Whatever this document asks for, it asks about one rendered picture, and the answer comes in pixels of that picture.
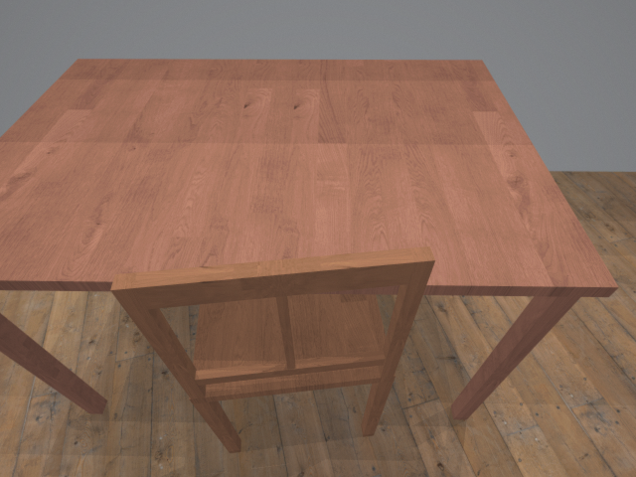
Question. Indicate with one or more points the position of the table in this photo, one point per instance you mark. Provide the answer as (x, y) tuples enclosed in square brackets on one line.
[(134, 165)]

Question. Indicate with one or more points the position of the chair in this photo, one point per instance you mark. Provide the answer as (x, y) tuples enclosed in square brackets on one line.
[(261, 330)]

